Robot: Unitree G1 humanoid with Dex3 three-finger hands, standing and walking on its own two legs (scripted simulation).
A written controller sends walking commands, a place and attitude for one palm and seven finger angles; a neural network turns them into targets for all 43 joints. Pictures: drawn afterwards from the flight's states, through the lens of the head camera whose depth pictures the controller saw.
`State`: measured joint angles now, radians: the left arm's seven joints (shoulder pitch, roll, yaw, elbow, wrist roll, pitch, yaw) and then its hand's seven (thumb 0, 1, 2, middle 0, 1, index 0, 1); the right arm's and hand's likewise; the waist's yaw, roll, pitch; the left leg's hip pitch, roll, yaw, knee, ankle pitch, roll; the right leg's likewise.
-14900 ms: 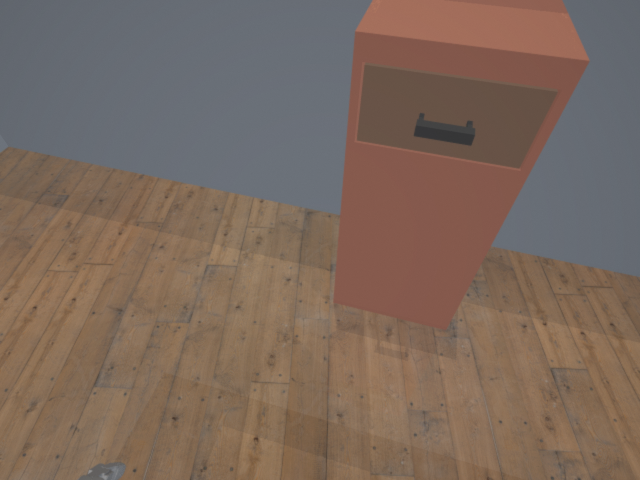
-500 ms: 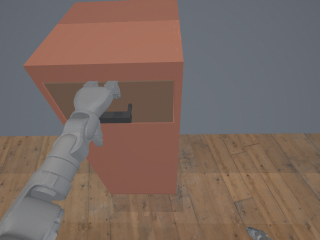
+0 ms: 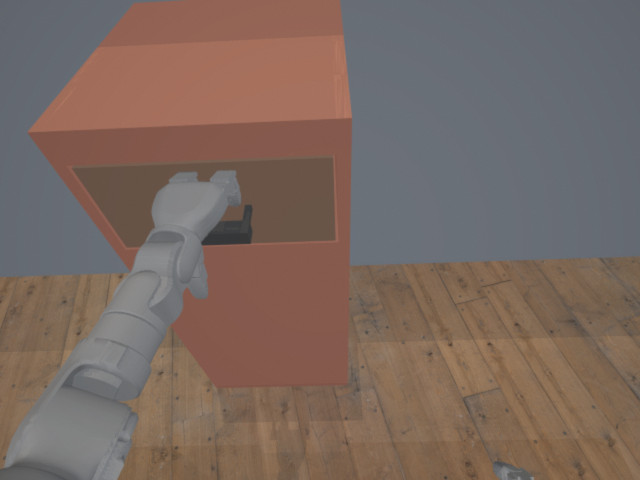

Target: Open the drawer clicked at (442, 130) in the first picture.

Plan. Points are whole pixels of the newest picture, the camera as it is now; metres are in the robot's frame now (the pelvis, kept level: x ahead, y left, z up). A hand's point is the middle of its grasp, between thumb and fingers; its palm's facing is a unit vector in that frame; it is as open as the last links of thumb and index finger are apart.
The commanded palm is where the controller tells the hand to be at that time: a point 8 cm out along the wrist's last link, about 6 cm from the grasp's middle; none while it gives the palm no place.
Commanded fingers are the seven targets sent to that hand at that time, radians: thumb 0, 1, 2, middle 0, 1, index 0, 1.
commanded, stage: lower the fingers behind the handle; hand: left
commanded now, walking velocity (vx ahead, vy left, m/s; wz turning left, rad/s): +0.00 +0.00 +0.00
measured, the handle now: (213, 222) +0.46 +0.19 +0.05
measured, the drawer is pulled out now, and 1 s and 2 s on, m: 0.00 0.00 0.00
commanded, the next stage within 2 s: close the thumb around the handle in 1.22 s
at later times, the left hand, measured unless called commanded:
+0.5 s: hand (208, 250) +0.41 +0.18 +0.05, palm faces -0.02 -0.03 -1.00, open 13.8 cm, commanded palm +0.39 +0.19 +0.11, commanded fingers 0.00 -0.50 0.30 -0.30 -1.20 -0.30 -1.20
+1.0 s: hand (210, 256) +0.42 +0.19 +0.02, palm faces -0.01 -0.01 -1.00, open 13.8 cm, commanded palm +0.39 +0.19 +0.09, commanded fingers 0.00 -0.50 0.30 -0.30 -1.20 -0.30 -1.20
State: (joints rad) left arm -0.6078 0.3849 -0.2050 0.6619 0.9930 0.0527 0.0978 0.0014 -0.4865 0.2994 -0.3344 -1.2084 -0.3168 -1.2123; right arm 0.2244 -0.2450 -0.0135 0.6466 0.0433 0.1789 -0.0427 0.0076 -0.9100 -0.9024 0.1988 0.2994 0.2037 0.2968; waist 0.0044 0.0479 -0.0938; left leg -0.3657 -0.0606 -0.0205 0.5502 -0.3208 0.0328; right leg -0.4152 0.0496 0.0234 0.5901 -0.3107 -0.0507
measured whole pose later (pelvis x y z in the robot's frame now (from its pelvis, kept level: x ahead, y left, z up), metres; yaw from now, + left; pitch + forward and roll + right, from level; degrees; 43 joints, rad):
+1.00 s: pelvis +0.00 +0.00 -0.01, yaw -1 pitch +12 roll +1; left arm -0.57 0.36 -0.13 0.82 1.06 0.01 0.33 0.00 -0.49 0.30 -0.32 -1.20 -0.32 -1.20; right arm 0.26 -0.24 -0.05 0.68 0.03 0.14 -0.03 0.01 -0.91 -0.90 0.20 0.30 0.20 0.30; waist -0.03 0.04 -0.13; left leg -0.50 -0.05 -0.01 0.65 -0.36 0.03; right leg -0.55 0.06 0.03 0.68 -0.34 -0.06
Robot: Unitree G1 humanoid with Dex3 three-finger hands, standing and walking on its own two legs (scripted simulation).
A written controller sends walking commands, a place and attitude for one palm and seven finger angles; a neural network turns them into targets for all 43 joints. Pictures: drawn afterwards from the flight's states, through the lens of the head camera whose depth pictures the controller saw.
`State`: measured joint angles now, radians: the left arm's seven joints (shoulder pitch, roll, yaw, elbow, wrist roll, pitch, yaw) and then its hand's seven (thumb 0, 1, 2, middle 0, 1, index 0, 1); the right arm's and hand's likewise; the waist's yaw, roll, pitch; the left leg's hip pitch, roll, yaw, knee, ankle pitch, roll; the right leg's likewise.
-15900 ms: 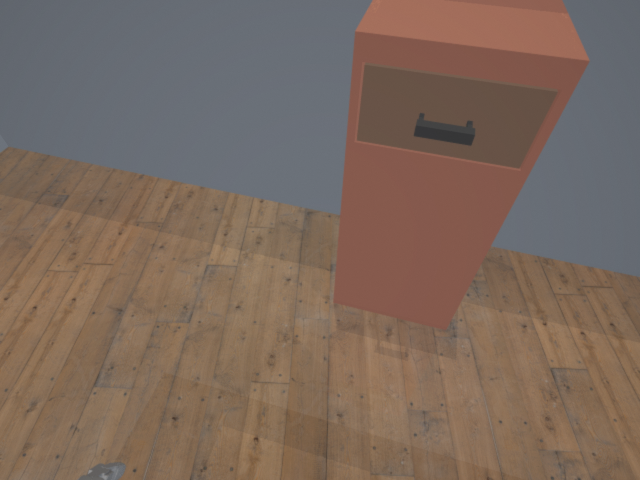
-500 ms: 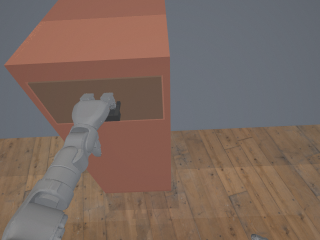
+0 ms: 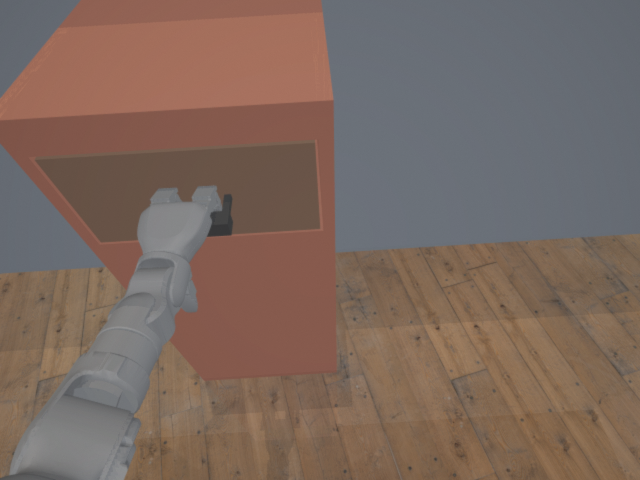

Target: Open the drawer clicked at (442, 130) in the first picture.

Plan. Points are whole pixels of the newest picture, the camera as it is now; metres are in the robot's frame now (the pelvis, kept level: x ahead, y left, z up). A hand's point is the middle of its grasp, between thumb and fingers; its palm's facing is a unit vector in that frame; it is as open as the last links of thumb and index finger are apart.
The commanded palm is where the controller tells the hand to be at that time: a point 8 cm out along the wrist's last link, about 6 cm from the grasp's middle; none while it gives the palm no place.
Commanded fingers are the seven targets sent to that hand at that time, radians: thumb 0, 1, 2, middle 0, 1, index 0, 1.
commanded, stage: lower the fingers behind the handle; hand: left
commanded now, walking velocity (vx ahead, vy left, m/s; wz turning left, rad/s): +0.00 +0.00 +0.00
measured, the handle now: (191, 214) +0.46 +0.20 +0.06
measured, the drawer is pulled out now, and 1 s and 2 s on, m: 0.00 0.00 0.11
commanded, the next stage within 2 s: close the thumb around the handle in 0.22 s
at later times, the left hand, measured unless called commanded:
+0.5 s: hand (186, 250) +0.41 +0.20 +0.03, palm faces -0.01 -0.03 -1.00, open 13.0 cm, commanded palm +0.39 +0.21 +0.10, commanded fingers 0.00 0.06 0.54 -0.34 -1.26 -0.34 -1.26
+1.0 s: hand (186, 249) +0.42 +0.20 +0.03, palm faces -0.01 -0.03 -1.00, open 5.7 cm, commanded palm +0.39 +0.21 +0.10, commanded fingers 0.00 0.90 0.90 -0.40 -1.35 -0.40 -1.35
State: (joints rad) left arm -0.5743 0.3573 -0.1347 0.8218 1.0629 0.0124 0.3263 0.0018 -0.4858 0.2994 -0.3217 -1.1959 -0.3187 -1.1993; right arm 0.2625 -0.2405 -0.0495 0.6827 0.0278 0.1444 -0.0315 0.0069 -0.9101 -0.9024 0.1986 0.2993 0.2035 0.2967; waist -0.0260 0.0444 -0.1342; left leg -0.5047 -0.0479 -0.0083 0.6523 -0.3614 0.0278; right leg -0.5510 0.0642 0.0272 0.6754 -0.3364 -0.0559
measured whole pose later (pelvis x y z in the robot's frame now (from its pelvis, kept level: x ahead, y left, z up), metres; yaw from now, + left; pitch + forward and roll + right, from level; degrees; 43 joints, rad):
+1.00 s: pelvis +0.00 +0.01 +0.00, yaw -1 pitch +12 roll +0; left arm -0.54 0.36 -0.13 0.78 1.06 0.01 0.31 0.00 0.70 0.82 -0.38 -1.33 -0.40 -1.34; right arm 0.26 -0.24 -0.05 0.67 0.03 0.15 -0.03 0.01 -0.91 -0.90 0.20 0.30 0.20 0.30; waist -0.03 0.04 -0.13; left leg -0.49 -0.05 0.01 0.64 -0.36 0.04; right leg -0.53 0.06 0.04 0.66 -0.33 -0.04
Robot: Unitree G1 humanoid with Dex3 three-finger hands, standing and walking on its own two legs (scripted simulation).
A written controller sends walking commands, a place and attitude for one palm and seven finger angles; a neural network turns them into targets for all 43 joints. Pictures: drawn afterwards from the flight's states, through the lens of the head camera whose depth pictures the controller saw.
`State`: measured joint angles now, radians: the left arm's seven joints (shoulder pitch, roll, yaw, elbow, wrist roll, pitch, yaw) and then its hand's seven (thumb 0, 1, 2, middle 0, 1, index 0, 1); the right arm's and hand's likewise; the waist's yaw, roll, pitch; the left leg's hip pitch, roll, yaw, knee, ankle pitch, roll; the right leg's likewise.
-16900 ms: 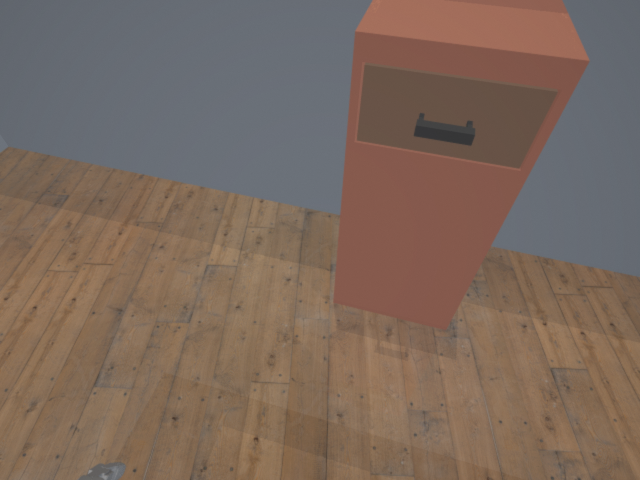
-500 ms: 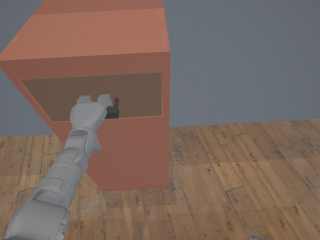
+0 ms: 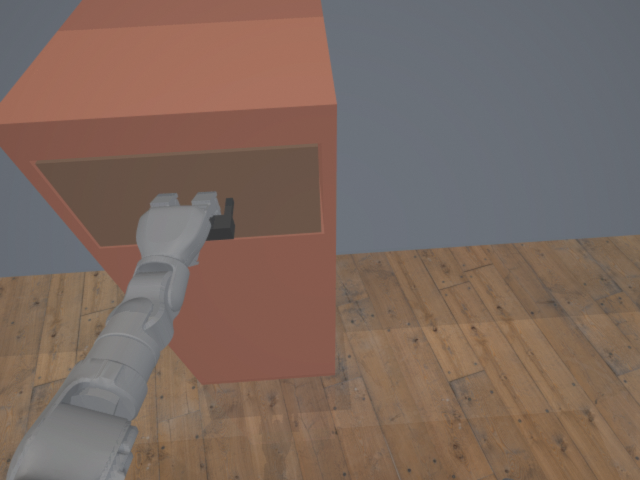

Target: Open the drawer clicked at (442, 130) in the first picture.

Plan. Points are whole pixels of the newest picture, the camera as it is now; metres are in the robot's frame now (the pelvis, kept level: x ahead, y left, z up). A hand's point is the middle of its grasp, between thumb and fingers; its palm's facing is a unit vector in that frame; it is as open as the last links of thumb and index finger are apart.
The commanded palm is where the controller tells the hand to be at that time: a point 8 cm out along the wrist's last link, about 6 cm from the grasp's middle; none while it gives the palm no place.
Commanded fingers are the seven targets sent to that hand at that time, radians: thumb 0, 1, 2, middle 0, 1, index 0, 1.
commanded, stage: close the thumb around the handle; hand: left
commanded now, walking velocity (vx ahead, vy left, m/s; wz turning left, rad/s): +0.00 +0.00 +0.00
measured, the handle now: (193, 217) +0.46 +0.20 +0.06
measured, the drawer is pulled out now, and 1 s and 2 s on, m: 0.00 0.11 0.21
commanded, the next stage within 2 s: pull the drawer open in 0.02 s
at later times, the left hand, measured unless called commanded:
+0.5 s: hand (186, 272) +0.38 +0.20 +0.03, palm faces +0.01 -0.06 -1.00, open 5.7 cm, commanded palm +0.34 +0.20 +0.09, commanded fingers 0.00 0.90 0.90 -0.40 -1.35 -0.40 -1.35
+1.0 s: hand (177, 320) +0.31 +0.19 +0.03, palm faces +0.01 -0.07 -1.00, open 5.7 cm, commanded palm +0.27 +0.20 +0.09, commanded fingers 0.00 0.90 0.90 -0.40 -1.35 -0.40 -1.35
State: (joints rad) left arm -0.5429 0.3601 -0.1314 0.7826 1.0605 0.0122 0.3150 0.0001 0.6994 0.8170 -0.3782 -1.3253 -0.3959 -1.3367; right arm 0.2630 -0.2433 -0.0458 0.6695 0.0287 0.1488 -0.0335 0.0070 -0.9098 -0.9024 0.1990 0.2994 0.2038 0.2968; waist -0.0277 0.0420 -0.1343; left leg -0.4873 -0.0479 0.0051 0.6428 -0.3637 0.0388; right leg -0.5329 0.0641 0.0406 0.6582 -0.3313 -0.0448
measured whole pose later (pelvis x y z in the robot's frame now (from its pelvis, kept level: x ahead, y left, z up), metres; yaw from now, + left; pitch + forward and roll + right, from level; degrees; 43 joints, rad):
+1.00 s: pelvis +0.00 -0.01 +0.01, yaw +0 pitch +6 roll +1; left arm -0.08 0.34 -0.21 0.25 1.04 0.10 0.26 0.02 0.68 0.82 -0.37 -1.34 -0.42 -1.35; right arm 0.11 -0.22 -0.01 0.63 0.02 0.14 -0.03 0.01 -0.91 -0.90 0.20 0.30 0.20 0.30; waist 0.06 0.05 -0.11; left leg -0.34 -0.05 0.01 0.59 -0.36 0.03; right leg -0.40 0.06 0.04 0.63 -0.34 -0.05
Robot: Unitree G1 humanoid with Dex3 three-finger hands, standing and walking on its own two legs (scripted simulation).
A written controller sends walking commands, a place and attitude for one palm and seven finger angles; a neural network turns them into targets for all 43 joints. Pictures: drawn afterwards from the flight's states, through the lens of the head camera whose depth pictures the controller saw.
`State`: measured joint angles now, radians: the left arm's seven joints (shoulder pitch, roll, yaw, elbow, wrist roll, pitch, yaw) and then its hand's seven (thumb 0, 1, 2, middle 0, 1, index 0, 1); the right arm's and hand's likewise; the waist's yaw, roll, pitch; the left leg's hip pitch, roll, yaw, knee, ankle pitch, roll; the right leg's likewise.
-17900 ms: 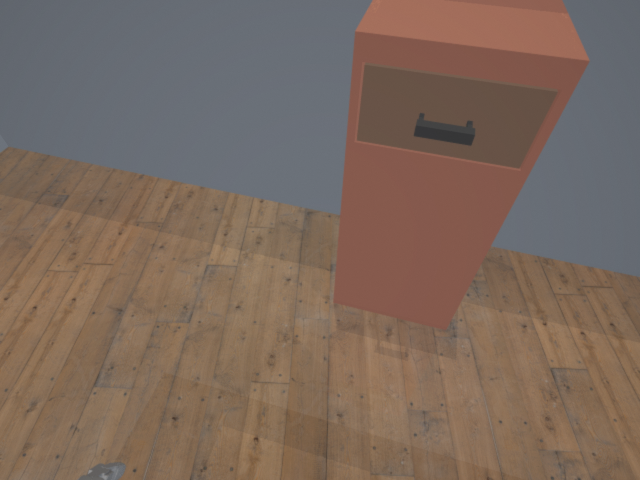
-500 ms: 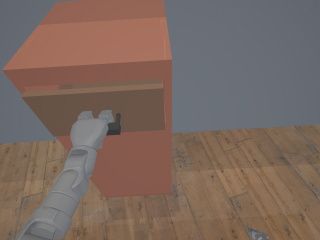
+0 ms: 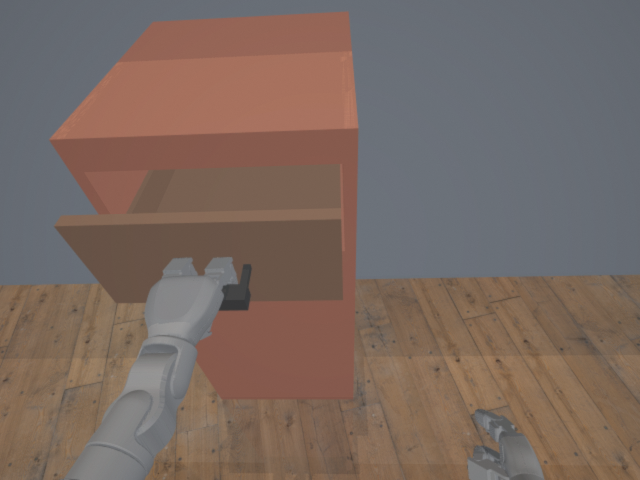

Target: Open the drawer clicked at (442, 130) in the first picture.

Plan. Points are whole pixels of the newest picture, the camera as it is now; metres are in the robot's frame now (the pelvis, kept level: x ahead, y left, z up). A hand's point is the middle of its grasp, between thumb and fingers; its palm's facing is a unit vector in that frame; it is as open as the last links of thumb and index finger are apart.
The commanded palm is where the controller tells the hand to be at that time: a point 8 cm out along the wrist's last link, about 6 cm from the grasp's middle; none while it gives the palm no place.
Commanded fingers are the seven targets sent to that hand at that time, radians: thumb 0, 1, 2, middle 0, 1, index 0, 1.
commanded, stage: pull the drawer open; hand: left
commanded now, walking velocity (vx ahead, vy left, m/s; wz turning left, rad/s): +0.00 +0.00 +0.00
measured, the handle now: (208, 284) +0.35 +0.20 +0.05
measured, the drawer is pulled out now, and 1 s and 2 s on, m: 0.11 0.21 0.30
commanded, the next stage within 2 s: open the thumb to release the handle in 1.94 s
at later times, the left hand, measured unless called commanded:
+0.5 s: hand (193, 359) +0.25 +0.19 +0.03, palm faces +0.02 -0.09 -1.00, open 5.8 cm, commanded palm +0.22 +0.20 +0.09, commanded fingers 0.00 0.90 0.90 -0.40 -1.35 -0.40 -1.35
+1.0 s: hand (182, 403) +0.20 +0.19 +0.03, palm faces +0.03 -0.13 -0.99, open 5.9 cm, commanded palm +0.16 +0.20 +0.09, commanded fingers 0.00 0.90 0.90 -0.40 -1.35 -0.40 -1.35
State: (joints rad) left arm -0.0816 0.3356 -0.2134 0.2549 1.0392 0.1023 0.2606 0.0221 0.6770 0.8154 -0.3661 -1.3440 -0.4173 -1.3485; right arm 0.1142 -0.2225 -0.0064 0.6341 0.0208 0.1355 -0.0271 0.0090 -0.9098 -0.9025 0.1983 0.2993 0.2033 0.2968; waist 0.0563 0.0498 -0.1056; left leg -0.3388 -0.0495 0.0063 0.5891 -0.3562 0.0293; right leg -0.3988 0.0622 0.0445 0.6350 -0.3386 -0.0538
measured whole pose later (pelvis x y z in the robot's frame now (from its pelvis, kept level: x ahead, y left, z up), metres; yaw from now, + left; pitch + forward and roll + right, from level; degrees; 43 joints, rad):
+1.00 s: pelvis +0.00 -0.01 +0.00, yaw -1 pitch +4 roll +2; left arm 0.42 0.35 -0.18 -0.18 1.05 0.07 0.30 0.06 0.66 0.79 -0.35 -1.35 -0.42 -1.35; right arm 0.09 -0.23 0.00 0.60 -0.01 0.09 0.03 0.01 -0.91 -0.90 0.20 0.30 0.20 0.30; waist 0.09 0.06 -0.09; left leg -0.32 -0.04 0.03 0.63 -0.38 0.02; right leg -0.39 0.07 0.06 0.69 -0.36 -0.06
